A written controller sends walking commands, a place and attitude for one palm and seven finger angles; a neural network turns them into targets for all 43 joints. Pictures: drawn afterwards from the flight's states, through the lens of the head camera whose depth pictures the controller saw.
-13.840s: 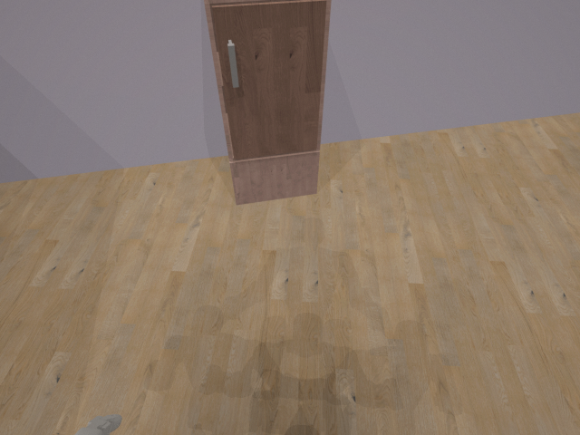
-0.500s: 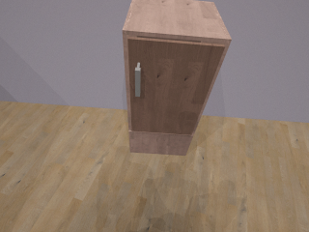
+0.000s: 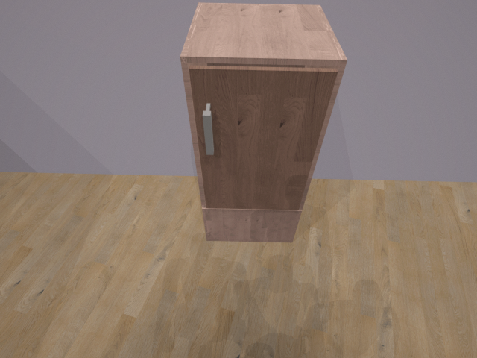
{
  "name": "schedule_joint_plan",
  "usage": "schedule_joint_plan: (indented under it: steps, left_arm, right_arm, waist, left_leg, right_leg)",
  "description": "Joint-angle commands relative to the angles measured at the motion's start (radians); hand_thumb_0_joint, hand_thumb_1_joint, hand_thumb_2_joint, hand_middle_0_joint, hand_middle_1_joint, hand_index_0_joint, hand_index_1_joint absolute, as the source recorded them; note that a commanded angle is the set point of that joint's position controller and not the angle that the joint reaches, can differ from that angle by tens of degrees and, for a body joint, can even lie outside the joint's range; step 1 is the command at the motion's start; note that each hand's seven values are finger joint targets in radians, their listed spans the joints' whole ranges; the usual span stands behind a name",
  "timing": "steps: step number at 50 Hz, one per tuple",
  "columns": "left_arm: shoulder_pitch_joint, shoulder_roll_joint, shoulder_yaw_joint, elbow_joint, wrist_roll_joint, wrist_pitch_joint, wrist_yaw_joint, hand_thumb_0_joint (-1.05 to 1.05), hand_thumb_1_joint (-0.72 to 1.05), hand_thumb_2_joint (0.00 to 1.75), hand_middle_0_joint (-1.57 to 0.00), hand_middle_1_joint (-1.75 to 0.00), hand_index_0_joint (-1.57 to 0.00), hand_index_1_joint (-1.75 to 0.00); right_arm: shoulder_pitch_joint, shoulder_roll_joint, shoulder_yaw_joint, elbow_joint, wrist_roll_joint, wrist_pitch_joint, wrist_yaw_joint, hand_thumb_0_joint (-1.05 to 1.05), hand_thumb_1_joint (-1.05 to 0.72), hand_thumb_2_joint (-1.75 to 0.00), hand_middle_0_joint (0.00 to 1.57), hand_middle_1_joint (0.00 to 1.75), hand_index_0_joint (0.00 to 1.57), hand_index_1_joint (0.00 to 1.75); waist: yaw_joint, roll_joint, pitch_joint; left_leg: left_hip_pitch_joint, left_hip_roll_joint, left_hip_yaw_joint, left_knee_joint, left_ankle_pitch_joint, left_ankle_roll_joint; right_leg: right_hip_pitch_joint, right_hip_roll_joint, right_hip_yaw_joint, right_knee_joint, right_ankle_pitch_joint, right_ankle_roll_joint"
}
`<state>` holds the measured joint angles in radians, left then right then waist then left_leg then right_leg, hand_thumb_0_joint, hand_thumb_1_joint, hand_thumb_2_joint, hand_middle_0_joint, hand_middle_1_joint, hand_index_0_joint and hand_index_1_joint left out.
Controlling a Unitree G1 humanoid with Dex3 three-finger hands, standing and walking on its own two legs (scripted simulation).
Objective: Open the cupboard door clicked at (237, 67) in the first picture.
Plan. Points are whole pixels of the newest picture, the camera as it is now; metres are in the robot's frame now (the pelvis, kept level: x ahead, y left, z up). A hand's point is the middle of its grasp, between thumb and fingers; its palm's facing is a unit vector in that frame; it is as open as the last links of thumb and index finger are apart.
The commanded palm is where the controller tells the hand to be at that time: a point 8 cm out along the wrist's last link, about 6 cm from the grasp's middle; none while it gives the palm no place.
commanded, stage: shuffle to correct the standing spot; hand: left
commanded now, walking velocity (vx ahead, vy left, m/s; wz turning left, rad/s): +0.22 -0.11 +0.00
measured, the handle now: (209, 129) +0.71 +0.13 -0.05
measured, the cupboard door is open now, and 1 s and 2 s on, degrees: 0 0 0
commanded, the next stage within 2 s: come to a stop and stand still in 0.64 s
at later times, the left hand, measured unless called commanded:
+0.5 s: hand out of the picture +0.03 +0.13 -0.19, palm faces +0.04 -0.99 -0.11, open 7.4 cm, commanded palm none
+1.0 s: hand (212, 292) +0.29 +0.08 -0.17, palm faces +0.08 -0.97 -0.23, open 7.2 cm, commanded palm none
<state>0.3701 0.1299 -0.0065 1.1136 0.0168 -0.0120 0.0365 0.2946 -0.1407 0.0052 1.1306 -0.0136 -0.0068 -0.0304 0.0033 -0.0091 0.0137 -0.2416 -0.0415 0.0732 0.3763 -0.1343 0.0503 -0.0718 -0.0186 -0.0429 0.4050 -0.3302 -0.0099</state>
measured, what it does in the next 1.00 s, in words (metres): walks ahead: right foot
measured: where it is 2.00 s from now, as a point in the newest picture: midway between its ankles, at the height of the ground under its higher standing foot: outside the picture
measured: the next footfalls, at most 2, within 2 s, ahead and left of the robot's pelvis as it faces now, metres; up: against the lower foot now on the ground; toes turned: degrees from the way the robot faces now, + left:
right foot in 0.76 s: +0.31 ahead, -0.20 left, +0.00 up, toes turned -7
left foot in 1.22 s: +0.25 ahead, +0.04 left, +0.00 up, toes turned +5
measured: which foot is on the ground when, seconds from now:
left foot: down 0.00-0.76, up 0.78-1.00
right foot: down 0.00-0.40, up 0.42-0.74, down 0.76-1.00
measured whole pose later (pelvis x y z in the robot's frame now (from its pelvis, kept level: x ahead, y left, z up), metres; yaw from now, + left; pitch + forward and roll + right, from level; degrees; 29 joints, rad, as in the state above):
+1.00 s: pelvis +0.22 -0.10 -0.01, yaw +2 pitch +0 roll +1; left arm 0.16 0.15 0.05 0.99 0.03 -0.01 0.04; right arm 0.21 -0.19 -0.05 1.05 -0.01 0.03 -0.03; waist 0.01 0.00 0.08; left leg -0.43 0.02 0.05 0.99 -0.48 -0.04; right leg -0.33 -0.05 -0.16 0.54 -0.21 -0.06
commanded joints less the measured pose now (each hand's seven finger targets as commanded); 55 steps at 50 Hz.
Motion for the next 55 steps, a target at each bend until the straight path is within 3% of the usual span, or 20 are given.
schedule_joint_plan:
  steps: [1, 6, 11, 15, 17, 18, 19, 20, 21, 23, 26, 34, 36, 37, 38, 39, 40, 43, 50, 55]
  left_arm:
    - [0.109, 0.063, 0.005, -0.004, -0.004, -0.01, 0.001, 0.0, 0.9, 0.9, -0.2, -0.3, -0.2, -0.3]
    - [0.143, 0.066, 0.02, -0.006, 0.005, 0.001, -0.013, 0.0, 0.9, 0.9, -0.2, -0.3, -0.2, -0.3]
    - [0.196, 0.088, 0.039, 0.0, 0.006, -0.008, -0.013, 0.0, 0.9, 0.9, -0.2, -0.3, -0.2, -0.3]
    - [0.232, 0.093, 0.047, 0.011, 0.018, -0.028, -0.007, 0.0, 0.9, 0.9, -0.2, -0.3, -0.2, -0.3]
    - [0.198, 0.099, 0.045, 0.011, 0.016, -0.034, -0.009, 0.0, 0.9, 0.9, -0.2, -0.3, -0.2, -0.3]
    - [0.162, 0.08, 0.042, -0.002, 0.008, -0.034, -0.012, 0.0, 0.9, 0.9, -0.2, -0.3, -0.2, -0.3]
    - [0.145, 0.038, 0.034, -0.036, -0.009, -0.04, -0.018, 0.0, 0.9, 0.9, -0.2, -0.3, -0.2, -0.3]
    - [0.065, 0.052, 0.031, -0.065, -0.004, -0.045, -0.016, 0.0, 0.9, 0.9, -0.2, -0.3, -0.2, -0.3]
    - [0.023, 0.058, 0.043, -0.065, 0.003, -0.037, -0.013, 0.0, 0.9, 0.9, -0.2, -0.3, -0.2, -0.3]
    - [0.004, 0.041, 0.047, -0.078, 0.011, -0.021, -0.031, 0.0, 0.9, 0.9, -0.2, -0.3, -0.2, -0.3]
    - [0.029, -0.007, 0.049, -0.081, 0.014, 0.004, -0.05, 0.0, 0.9, 0.9, -0.2, -0.3, -0.2, -0.3]
    - [-0.113, 0.043, 0.066, -0.132, 0.005, -0.009, -0.064, 0.0, 0.9, 0.9, -0.2, -0.3, -0.2, -0.3]
    - [0.012, 0.088, 0.078, -0.091, 0.008, -0.024, -0.061, 0.0, 0.9, 0.9, -0.2, -0.3, -0.2, -0.3]
    - [0.117, 0.143, 0.089, -0.057, 0.011, -0.035, -0.053, 0.0, 0.9, 0.9, -0.2, -0.3, -0.2, -0.3]
    - [0.182, 0.251, 0.112, -0.048, 0.016, -0.043, -0.034, 0.0, 0.9, 0.9, -0.2, -0.3, -0.2, -0.3]
    - [0.184, 0.266, 0.103, -0.059, -0.004, -0.036, -0.025, 0.0, 0.9, 0.9, -0.2, -0.3, -0.2, -0.3]
    - [0.085, 0.225, 0.089, -0.081, -0.005, -0.027, -0.019, 0.0, 0.9, 0.9, -0.2, -0.3, -0.2, -0.3]
    - [-0.114, 0.162, 0.069, -0.14, 0.007, -0.023, 0.001, 0.0, 0.9, 0.9, -0.2, -0.3, -0.2, -0.3]
    - [-0.084, 0.219, 0.096, -0.152, 0.01, 0.003, 0.012, 0.0, 0.9, 0.9, -0.2, -0.3, -0.2, -0.3]
    - [-0.129, 0.231, 0.103, -0.186, 0.018, 0.013, 0.01, 0.0, 0.9, 0.9, -0.2, -0.3, -0.2, -0.3]
  right_arm:
    - [0.065, -0.086, -0.008, -0.022, 0.003, -0.013, -0.005, 0.0, -0.9, -0.9, 0.2, 0.3, 0.2, 0.3]
    - [0.066, -0.094, -0.026, -0.03, -0.006, -0.002, 0.001, 0.0, -0.9, -0.9, 0.2, 0.3, 0.2, 0.3]
    - [0.037, -0.044, -0.026, -0.068, -0.006, -0.017, 0.007, 0.0, -0.9, -0.9, 0.2, 0.3, 0.2, 0.3]
    - [-0.032, -0.025, -0.029, -0.111, -0.01, -0.036, 0.016, 0.0, -0.9, -0.9, 0.2, 0.3, 0.2, 0.3]
    - [0.076, -0.023, -0.029, -0.08, -0.011, -0.049, 0.01, 0.0, -0.9, -0.9, 0.2, 0.3, 0.2, 0.3]
    - [0.231, -0.065, -0.039, -0.027, -0.014, -0.056, 0.003, 0.0, -0.9, -0.9, 0.2, 0.3, 0.2, 0.3]
    - [0.383, -0.155, -0.057, 0.015, -0.023, -0.062, -0.016, 0.0, -0.9, -0.9, 0.2, 0.3, 0.2, 0.3]
    - [0.429, -0.171, -0.05, 0.035, -0.015, -0.055, -0.026, 0.0, -0.9, -0.9, 0.2, 0.3, 0.2, 0.3]
    - [0.38, -0.15, -0.044, 0.039, -0.014, -0.053, -0.029, 0.0, -0.9, -0.9, 0.2, 0.3, 0.2, 0.3]
    - [0.247, -0.098, -0.039, -0.012, -0.009, -0.066, -0.028, 0.0, -0.9, -0.9, 0.2, 0.3, 0.2, 0.3]
    - [0.157, -0.098, -0.04, -0.037, -0.007, -0.08, -0.023, 0.0, -0.9, -0.9, 0.2, 0.3, 0.2, 0.3]
    - [0.126, -0.148, -0.069, -0.054, -0.02, -0.053, -0.01, 0.0, -0.9, -0.9, 0.2, 0.3, 0.2, 0.3]
    - [0.128, -0.158, -0.075, -0.055, -0.016, -0.043, -0.003, 0.0, -0.9, -0.9, 0.2, 0.3, 0.2, 0.3]
    - [0.14, -0.137, -0.071, -0.05, -0.008, -0.043, 0.004, 0.0, -0.9, -0.9, 0.2, 0.3, 0.2, 0.3]
    - [0.205, -0.049, -0.051, -0.066, -0.001, -0.043, 0.013, 0.0, -0.9, -0.9, 0.2, 0.3, 0.2, 0.3]
    - [0.173, -0.06, -0.046, -0.091, 0.006, -0.026, 0.003, 0.0, -0.9, -0.9, 0.2, 0.3, 0.2, 0.3]
    - [0.155, -0.039, -0.044, -0.085, 0.005, -0.019, -0.003, 0.0, -0.9, -0.9, 0.2, 0.3, 0.2, 0.3]
    - [0.112, -0.036, -0.046, -0.07, 0.013, 0.006, -0.004, 0.0, -0.9, -0.9, 0.2, 0.3, 0.2, 0.3]
    - [-0.008, -0.067, -0.057, -0.127, -0.001, 0.055, 0.007, 0.0, -0.9, -0.9, 0.2, 0.3, 0.2, 0.3]
    - [-0.04, -0.076, -0.064, -0.178, 0.004, 0.048, 0.014, 0.0, -0.9, -0.9, 0.2, 0.3, 0.2, 0.3]
  waist:
    - [-0.005, -0.017, 0.061]
    - [0.001, -0.007, 0.129]
    - [0.02, -0.145, 0.18]
    - [0.025, -0.1, 0.201]
    - [-0.043, -0.047, 0.121]
    - [-0.098, 0.055, 0.051]
    - [-0.124, 0.269, -0.043]
    - [-0.129, 0.236, -0.023]
    - [-0.103, 0.176, 0.065]
    - [-0.044, 0.005, 0.158]
    - [0.006, 0.114, 0.123]
    - [-0.021, 0.153, 0.088]
    - [0.036, 0.04, -0.002]
    - [0.083, -0.065, -0.077]
    - [0.093, -0.372, -0.19]
    - [0.088, -0.329, -0.226]
    - [0.053, -0.186, -0.114]
    - [-0.01, -0.136, -0.034]
    - [0.032, -0.077, -0.054]
    - [0.024, -0.153, -0.093]
  left_leg:
    - [0.086, 0.134, -0.143, -0.048, -0.025, 0.0]
    - [-0.038, 0.133, -0.161, -0.034, -0.346, 0.016]
    - [-0.23, 0.063, -0.021, 0.238, -0.224, -0.001]
    - [-0.338, 0.078, 0.037, 0.385, -0.303, -0.002]
    - [-0.113, 0.061, 0.061, 0.191, -0.225, 0.018]
    - [0.145, 0.115, -0.056, 0.113, 0.058, 0.069]
    - [0.388, 0.375, -0.405, 0.054, 0.387, 0.19]
    - [0.378, 0.473, -0.502, -0.026, 0.577, 0.251]
    - [0.276, 0.485, -0.446, -0.032, 0.581, 0.262]
    - [0.098, 0.451, -0.336, -0.092, 0.376, 0.211]
    - [0.017, 0.346, -0.149, -0.148, 0.221, 0.141]
    - [0.041, 0.314, -0.046, -0.065, 0.176, 0.085]
    - [0.03, 0.265, -0.006, 0.118, 0.186, 0.042]
    - [-0.049, 0.211, 0.033, 0.299, 0.099, 0.011]
    - [-0.244, 0.073, 0.101, 0.607, -0.305, -0.034]
    - [-0.239, 0.066, -0.016, 0.795, -0.541, -0.033]
    - [-0.248, 0.108, -0.064, 0.827, -0.486, -0.035]
    - [-0.154, 0.136, -0.077, 0.733, -0.376, -0.059]
    - [-0.201, 0.074, -0.062, 0.633, -0.318, -0.1]
    - [-0.141, 0.069, -0.066, 0.468, -0.309, -0.093]
  right_leg:
    - [-0.149, -0.084, 0.073, -0.094, 0.051, -0.035]
    - [-0.202, -0.07, 0.085, -0.068, -0.219, -0.067]
    - [-0.111, -0.172, 0.241, -0.162, -0.267, -0.141]
    - [0.001, -0.246, 0.253, -0.11, 0.225, -0.208]
    - [-0.032, -0.188, 0.121, 0.111, 0.578, -0.17]
    - [-0.185, -0.09, 0.022, 0.36, 0.609, -0.109]
    - [-0.462, 0.025, -0.066, 0.654, 0.159, -0.04]
    - [-0.548, 0.043, 0.004, 0.847, -0.2, -0.053]
    - [-0.591, -0.014, 0.064, 0.921, -0.179, -0.057]
    - [-0.6, -0.07, 0.074, 0.872, -0.075, -0.036]
    - [-0.523, -0.088, 0.033, 0.75, 0.049, -0.004]
    - [-0.336, -0.049, -0.081, 0.268, 0.13, -0.006]
    - [-0.121, -0.005, -0.116, 0.138, 0.188, -0.009]
    - [0.054, -0.054, -0.051, 0.101, 0.214, -0.025]
    - [0.242, -0.316, 0.282, 0.012, 0.331, -0.115]
    - [0.164, -0.413, 0.401, -0.072, 0.431, -0.179]
    - [0.046, -0.398, 0.329, -0.078, 0.466, -0.197]
    - [-0.18, -0.335, 0.154, -0.04, 0.73, -0.173]
    - [-0.137, -0.374, 0.137, -0.029, 0.811, -0.218]
    - [-0.13, -0.356, 0.128, -0.013, 0.692, -0.207]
